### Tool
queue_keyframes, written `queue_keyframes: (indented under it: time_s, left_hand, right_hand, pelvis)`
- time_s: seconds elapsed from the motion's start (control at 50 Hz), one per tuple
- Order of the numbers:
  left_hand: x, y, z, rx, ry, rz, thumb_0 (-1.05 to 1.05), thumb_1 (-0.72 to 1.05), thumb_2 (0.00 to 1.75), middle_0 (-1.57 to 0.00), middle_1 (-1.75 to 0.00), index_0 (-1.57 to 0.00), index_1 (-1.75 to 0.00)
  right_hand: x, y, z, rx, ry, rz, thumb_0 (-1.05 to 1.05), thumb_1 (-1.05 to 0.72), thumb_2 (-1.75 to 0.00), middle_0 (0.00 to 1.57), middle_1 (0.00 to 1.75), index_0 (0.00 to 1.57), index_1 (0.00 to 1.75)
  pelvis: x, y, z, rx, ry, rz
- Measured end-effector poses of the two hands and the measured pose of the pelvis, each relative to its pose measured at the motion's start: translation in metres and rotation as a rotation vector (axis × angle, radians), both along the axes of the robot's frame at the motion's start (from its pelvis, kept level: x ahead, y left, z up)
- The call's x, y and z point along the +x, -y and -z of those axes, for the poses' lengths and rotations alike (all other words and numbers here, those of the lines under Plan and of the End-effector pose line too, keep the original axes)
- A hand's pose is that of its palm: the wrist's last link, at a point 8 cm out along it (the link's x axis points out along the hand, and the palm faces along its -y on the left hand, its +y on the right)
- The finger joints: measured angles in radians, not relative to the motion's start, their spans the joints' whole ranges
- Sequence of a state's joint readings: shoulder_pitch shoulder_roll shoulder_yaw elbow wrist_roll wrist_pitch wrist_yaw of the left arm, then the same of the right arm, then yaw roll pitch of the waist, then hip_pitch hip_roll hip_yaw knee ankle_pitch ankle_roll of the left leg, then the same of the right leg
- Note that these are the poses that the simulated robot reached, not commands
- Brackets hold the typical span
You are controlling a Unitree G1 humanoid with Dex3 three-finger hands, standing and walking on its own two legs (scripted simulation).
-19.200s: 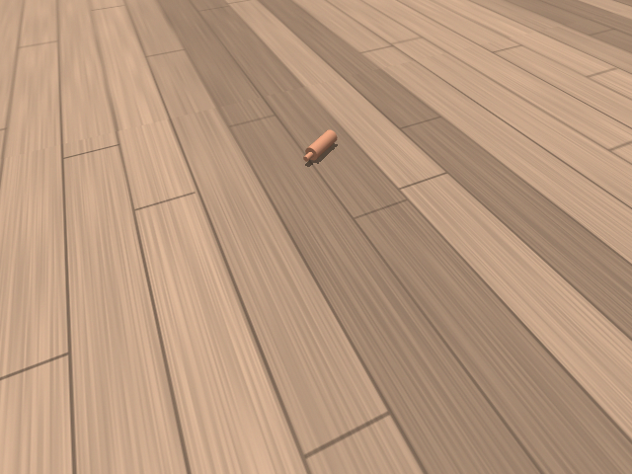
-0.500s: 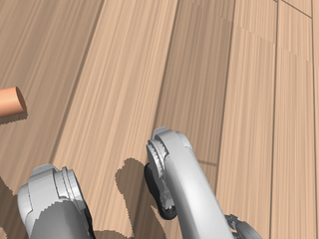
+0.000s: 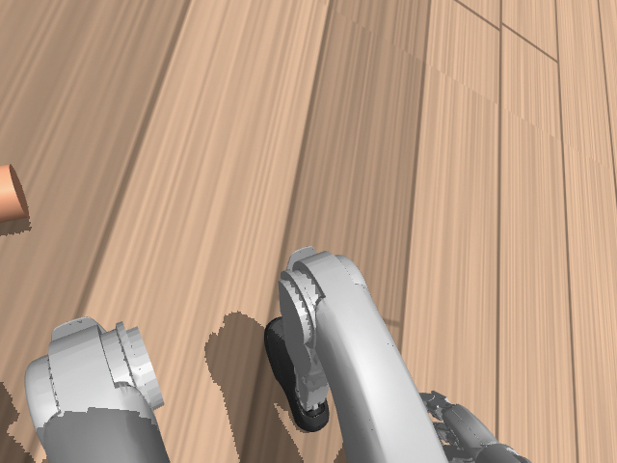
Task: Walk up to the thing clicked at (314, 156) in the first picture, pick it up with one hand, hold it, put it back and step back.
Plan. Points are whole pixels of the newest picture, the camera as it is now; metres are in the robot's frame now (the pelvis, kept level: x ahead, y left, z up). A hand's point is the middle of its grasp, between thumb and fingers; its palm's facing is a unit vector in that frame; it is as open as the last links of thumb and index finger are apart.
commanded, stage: rest palm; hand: left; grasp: from above
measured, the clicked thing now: out of the picture +0.49 +0.37 -0.28
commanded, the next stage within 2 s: close in 1.00 s
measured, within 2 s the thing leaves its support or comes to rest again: neither
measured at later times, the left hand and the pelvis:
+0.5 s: hand out of the picture +0.48 +0.33 -0.23, palm faces -0.46 -0.10 -0.88, open 14.3 cm; pelvis +0.01 +0.00 -0.01, yaw -2 degrees
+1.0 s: hand out of the picture +0.47 +0.33 -0.25, palm faces -0.45 -0.10 -0.89, open 14.0 cm; pelvis +0.00 +0.00 -0.02, yaw -3 degrees
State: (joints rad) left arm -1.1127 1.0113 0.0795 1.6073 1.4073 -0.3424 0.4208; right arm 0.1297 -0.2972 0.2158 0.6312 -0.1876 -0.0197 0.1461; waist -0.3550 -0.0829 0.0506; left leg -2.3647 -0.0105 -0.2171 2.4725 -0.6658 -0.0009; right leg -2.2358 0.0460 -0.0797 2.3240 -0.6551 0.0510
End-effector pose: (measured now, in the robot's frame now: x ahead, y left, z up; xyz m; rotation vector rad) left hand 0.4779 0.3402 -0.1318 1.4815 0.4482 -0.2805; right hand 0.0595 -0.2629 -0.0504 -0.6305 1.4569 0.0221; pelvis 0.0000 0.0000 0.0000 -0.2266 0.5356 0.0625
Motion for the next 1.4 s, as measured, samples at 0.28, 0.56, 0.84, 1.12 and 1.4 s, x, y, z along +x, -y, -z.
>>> queue_keyframes:
  time_s: [0.28, 0.56, 0.84, 1.12, 1.4]
  left_hand:
    - [0.009, 0.005, 0.032, 0.026, -0.004, -0.059, 0.0, -0.55, 1.04, -0.08, -1.0, -0.07, -1.01]
    - [0.002, 0.003, 0.045, 0.002, -0.026, -0.061, 0.0, -0.57, 1.05, -0.08, -0.97, -0.06, -0.99]
    - [-0.005, 0.0, 0.05, 0.002, -0.012, -0.052, 0.0, -0.54, 1.07, -0.09, -1.0, -0.07, -1.02]
    - [0.001, 0.007, 0.061, 0.011, -0.005, -0.065, 0.0, -0.52, 1.06, -0.09, -1.03, -0.08, -1.04]
    - [0.004, 0.008, 0.062, 0.006, -0.014, -0.068, 0.0, -0.42, 0.98, -0.12, -1.03, -0.13, -1.02]
  right_hand:
    - [-0.034, -0.011, 0.006, 0.036, -0.055, 0.023, 0.0, -0.91, -0.9, 0.21, 0.3, 0.2, 0.3]
    - [-0.011, -0.004, -0.001, 0.022, -0.042, -0.052, 0.0, -0.91, -0.9, 0.21, 0.3, 0.2, 0.3]
    - [0.004, -0.002, 0.0, 0.014, -0.009, -0.112, 0.0, -0.91, -0.9, 0.2, 0.3, 0.2, 0.3]
    - [-0.014, -0.01, 0.002, 0.047, -0.037, -0.091, 0.0, -0.91, -0.9, 0.2, 0.3, 0.2, 0.3]
    - [-0.013, -0.008, 0.0, 0.045, -0.044, -0.101, 0.0, -0.9, -0.9, 0.21, 0.3, 0.2, 0.3]
  pelvis:
    - [0.003, 0.0, 0.011, -0.005, 0.016, 0.02]
    - [0.006, 0.0, 0.009, -0.02, 0.026, 0.026]
    - [0.003, -0.001, 0.013, -0.023, 0.05, 0.03]
    - [0.004, -0.001, 0.017, -0.027, 0.054, 0.038]
    - [0.005, -0.002, 0.016, -0.033, 0.056, 0.041]
